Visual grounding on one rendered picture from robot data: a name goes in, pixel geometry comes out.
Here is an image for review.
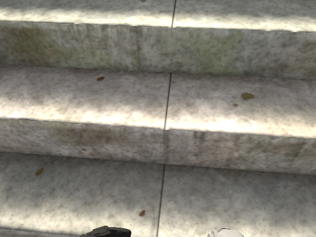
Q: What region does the robot left hand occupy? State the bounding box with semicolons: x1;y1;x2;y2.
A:
80;225;131;237

